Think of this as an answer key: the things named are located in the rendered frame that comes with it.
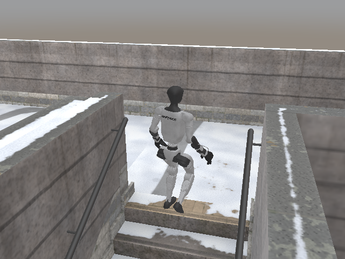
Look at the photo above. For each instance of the stairs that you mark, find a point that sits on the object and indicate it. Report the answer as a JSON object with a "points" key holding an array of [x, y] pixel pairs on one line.
{"points": [[151, 235]]}

